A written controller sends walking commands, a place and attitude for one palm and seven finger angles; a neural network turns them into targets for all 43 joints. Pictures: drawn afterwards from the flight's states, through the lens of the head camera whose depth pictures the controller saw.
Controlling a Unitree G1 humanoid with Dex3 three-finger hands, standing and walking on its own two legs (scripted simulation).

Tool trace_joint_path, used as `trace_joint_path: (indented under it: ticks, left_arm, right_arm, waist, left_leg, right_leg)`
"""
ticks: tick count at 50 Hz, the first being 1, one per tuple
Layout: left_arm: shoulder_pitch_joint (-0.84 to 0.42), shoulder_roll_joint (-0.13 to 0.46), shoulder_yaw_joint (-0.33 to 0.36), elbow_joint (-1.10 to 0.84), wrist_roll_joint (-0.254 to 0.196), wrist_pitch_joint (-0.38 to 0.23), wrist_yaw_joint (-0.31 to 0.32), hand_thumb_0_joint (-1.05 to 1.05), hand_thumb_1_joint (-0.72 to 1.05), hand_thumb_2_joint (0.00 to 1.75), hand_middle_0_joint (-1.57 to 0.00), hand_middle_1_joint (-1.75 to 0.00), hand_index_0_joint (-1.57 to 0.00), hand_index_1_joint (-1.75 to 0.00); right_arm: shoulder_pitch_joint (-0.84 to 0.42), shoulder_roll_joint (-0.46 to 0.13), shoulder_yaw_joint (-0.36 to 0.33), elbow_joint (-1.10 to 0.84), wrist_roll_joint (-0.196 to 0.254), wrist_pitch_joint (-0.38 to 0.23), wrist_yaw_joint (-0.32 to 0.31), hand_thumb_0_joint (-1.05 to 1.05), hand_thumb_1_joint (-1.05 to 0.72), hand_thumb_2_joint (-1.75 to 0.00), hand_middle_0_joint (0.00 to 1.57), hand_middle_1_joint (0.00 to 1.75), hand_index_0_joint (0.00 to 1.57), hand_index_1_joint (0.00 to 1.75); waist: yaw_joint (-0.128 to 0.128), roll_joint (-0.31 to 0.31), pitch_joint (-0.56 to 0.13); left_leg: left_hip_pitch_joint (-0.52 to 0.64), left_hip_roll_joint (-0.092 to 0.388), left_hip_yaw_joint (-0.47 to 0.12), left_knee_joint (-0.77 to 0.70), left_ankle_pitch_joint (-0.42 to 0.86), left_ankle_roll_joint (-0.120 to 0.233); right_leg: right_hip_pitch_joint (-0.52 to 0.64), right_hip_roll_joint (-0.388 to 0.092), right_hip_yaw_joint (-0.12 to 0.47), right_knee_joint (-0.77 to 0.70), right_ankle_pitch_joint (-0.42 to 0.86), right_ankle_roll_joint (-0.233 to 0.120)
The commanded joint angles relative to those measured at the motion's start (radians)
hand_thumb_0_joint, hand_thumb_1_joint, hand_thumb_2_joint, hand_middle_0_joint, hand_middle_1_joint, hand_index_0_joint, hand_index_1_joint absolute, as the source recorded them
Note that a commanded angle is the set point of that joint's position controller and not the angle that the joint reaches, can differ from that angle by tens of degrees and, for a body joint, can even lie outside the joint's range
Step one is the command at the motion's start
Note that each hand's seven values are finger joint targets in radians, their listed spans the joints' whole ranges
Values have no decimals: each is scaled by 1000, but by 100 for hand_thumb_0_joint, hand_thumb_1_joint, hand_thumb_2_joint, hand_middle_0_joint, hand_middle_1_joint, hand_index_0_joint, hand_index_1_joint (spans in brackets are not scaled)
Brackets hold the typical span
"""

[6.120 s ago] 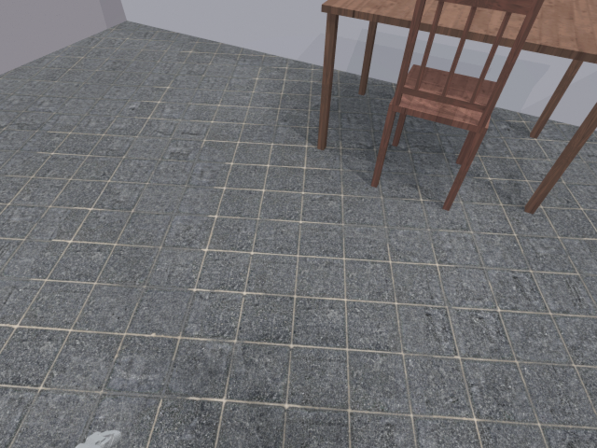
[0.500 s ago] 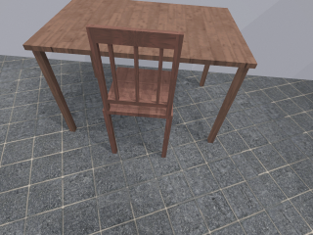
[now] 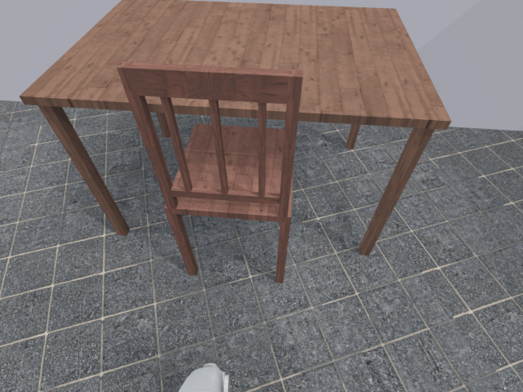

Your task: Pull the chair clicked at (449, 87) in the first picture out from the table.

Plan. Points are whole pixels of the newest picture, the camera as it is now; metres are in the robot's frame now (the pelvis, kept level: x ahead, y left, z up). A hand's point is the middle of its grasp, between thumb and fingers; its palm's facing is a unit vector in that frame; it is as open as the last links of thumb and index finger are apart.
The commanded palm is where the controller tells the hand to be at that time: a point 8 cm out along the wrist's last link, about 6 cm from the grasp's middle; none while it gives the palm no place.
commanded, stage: take the last steps up to it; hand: left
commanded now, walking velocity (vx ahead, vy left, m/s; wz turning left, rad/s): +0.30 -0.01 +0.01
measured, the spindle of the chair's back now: (219, 151) +0.67 +0.15 -0.07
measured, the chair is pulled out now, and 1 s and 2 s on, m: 0.00 0.00 0.00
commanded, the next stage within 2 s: come to a stop and stand still in 0.34 s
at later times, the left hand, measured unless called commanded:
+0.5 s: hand (162, 326) +0.26 +0.22 -0.17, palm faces +0.01 -0.98 -0.19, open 7.4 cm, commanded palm none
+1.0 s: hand (146, 349) +0.22 +0.25 -0.19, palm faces +0.07 -0.98 -0.20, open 7.3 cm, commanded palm none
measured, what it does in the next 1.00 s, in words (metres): walks ahead: left foot, then right foot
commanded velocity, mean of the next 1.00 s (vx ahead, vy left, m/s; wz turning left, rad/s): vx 0.00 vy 0.01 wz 0.00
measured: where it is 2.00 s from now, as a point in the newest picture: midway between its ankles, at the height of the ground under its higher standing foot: outside the picture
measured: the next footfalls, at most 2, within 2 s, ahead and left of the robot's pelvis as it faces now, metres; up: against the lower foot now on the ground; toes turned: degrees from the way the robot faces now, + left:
left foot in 0.14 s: +0.19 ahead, +0.13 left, +0.00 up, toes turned +7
right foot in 0.56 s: +0.28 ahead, -0.10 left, +0.00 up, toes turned -6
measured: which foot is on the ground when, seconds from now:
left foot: up 0.00-0.12, down 0.14-0.64, up 0.66-0.92, down 0.94-1.00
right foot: down 0.00-0.14, up 0.16-0.54, down 0.56-0.94, up 0.96-1.00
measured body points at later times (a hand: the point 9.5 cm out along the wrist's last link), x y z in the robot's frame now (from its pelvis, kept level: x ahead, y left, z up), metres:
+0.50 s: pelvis +0.17 +0.04 +0.00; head +0.19 +0.04 +0.45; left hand +0.26 +0.27 -0.15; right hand +0.18 -0.19 -0.15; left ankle +0.15 +0.13 -0.74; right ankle +0.22 -0.10 -0.71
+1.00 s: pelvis +0.17 +0.05 -0.01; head +0.18 +0.07 +0.44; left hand +0.22 +0.30 -0.17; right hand +0.21 -0.19 -0.15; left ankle +0.16 +0.15 -0.74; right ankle +0.23 -0.09 -0.73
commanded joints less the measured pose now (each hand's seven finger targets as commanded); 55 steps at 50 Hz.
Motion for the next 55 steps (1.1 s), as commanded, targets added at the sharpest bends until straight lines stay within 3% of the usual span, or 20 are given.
trace_joint_path:
  ticks: [1,3,5,6,7,8,11,15,23,26,27,29,32,39,45,46,47,48,51,55]
  left_arm:
    - [61,173,34,-20,6,-12,19,0,90,90,-20,-30,-20,-30]
    - [54,181,40,-10,6,-7,20,0,90,90,-20,-30,-20,-30]
    - [36,182,43,-10,0,-3,18,0,90,90,-20,-30,-20,-30]
    - [64,150,40,-17,-8,-2,15,0,90,90,-20,-30,-20,-30]
    - [104,94,28,-35,-21,-1,5,0,90,90,-20,-30,-20,-30]
    - [50,126,34,-57,-13,0,10,0,90,90,-20,-30,-20,-30]
    - [-60,107,38,-56,-3,13,3,0,90,90,-20,-30,-20,-30]
    - [3,66,38,-49,4,49,2,0,90,90,-20,-30,-20,-30]
    - [-184,94,28,-125,5,57,2,0,90,90,-20,-30,-20,-30]
    - [-126,102,23,-100,0,49,15,0,90,90,-20,-30,-20,-30]
    - [-93,136,26,-86,0,40,20,0,90,90,-20,-30,-20,-30]
    - [-101,228,28,-79,-4,28,31,0,90,90,-20,-30,-20,-30]
    - [-147,245,36,-86,-11,40,41,0,90,90,-20,-30,-20,-30]
    - [-199,244,71,-111,8,72,57,0,90,90,-20,-30,-20,-30]
    - [-271,234,70,-141,5,94,46,0,90,90,-20,-30,-20,-30]
    - [-269,200,62,-147,-1,100,42,0,90,90,-20,-30,-20,-30]
    - [-254,148,54,-157,-8,110,35,0,90,90,-20,-30,-20,-30]
    - [-274,141,54,-162,-4,117,36,0,90,90,-20,-30,-20,-30]
    - [-200,161,58,-115,11,131,32,0,90,90,-20,-30,-20,-30]
    - [-138,150,44,-81,3,114,31,0,90,90,-20,-30,-20,-30]
  right_arm:
    - [-131,-3,10,-96,10,-42,10,0,-90,-90,20,30,20,30]
    - [-106,-9,8,-91,10,-52,6,0,-90,-90,20,30,20,30]
    - [85,-50,-3,-31,-1,-65,-9,0,-90,-90,20,30,20,30]
    - [223,-130,-19,0,-11,-74,-22,0,-90,-90,20,30,20,30]
    - [309,-228,-40,15,-11,-76,-33,0,-90,-90,20,30,20,30]
    - [303,-235,-37,15,7,-62,-41,0,-90,-90,20,30,20,30]
    - [93,-99,-6,-35,7,-78,-48,0,-90,-90,20,30,20,30]
    - [42,-50,7,-43,10,-94,-51,0,-90,-90,20,30,20,30]
    - [78,-87,6,-29,-1,-68,-47,0,-90,-90,20,30,20,30]
    - [52,-83,16,-19,4,-54,-54,0,-90,-90,20,30,20,30]
    - [62,-70,20,-13,10,-51,-55,0,-90,-90,20,30,20,30]
    - [109,-20,26,-4,29,-35,-51,0,-90,-90,20,30,20,30]
    - [142,-19,12,20,32,2,-57,0,-90,-90,20,30,20,30]
    - [73,-13,-4,-17,28,34,-61,0,-90,-90,20,30,20,30]
    - [157,0,3,-12,21,19,-47,0,-90,-90,20,30,20,30]
    - [156,-30,1,-14,16,10,-46,0,-90,-90,20,30,20,30]
    - [112,-94,-8,-45,5,4,-46,0,-90,-90,20,30,20,30]
    - [40,-130,-8,-82,-1,6,-50,0,-90,-90,20,30,20,30]
    - [-67,-98,13,-94,2,-2,-64,0,-90,-90,20,30,20,30]
    - [-24,-89,20,-79,14,-7,-68,0,-90,-90,20,30,20,30]
  waist:
    - [22,-142,107]
    - [6,-152,88]
    - [-79,-79,-9]
    - [-123,58,-127]
    - [-119,301,-233]
    - [-117,204,-230]
    - [-49,36,-10]
    - [22,46,-20]
    - [-20,78,23]
    - [18,40,-17]
    - [29,-4,-45]
    - [-8,-137,-91]
    - [-22,-249,-134]
    - [17,-139,-133]
    - [-42,-168,-107]
    - [-39,-60,-71]
    - [-25,170,-17]
    - [-18,232,56]
    - [31,132,87]
    - [17,53,32]
  left_leg:
    - [15,-21,41,-165,-18,26]
    - [108,-43,53,-238,-35,46]
    - [392,-95,70,-365,30,65]
    - [618,40,-96,-415,97,111]
    - [810,300,-461,-523,237,213]
    - [760,343,-520,-595,224,255]
    - [448,260,-300,-648,229,221]
    - [336,174,-91,-669,366,189]
    - [405,158,-76,-630,404,195]
    - [414,109,-31,-490,523,120]
    - [401,68,-16,-427,419,70]
    - [268,-31,-4,-392,-48,-2]
    - [323,-56,11,-310,-240,-24]
    - [230,-88,-49,-54,-359,-33]
    - [471,-94,-5,-442,-33,-21]
    - [480,-42,-66,-534,-38,-5]
    - [363,125,-288,-672,-75,51]
    - [181,209,-371,-758,-113,117]
    - [159,131,-255,-745,-106,134]
    - [364,103,-192,-689,80,157]
  right_leg:
    - [-64,-272,131,-75,419,-116]
    - [-62,-274,121,-9,479,-107]
    - [-128,-213,66,258,564,-75]
    - [-262,-140,28,500,374,-35]
    - [-503,-4,0,806,-219,4]
    - [-547,-17,118,954,-285,-18]
    - [-578,-124,157,997,-93,6]
    - [-462,-124,131,822,-20,32]
    - [-425,-91,78,443,12,39]
    - [-247,-64,62,214,188,42]
    - [-162,-94,96,110,365,47]
    - [-30,-302,298,188,972,-62]
    - [-61,-335,281,178,1093,-137]
    - [-78,-369,291,131,930,-206]
    - [-323,-256,221,133,239,-71]
    - [-384,-188,187,204,76,-31]
    - [-431,-78,108,326,-97,26]
    - [-388,-35,115,466,-178,37]
    - [-382,-41,198,668,-110,31]
    - [-434,-43,172,651,-100,54]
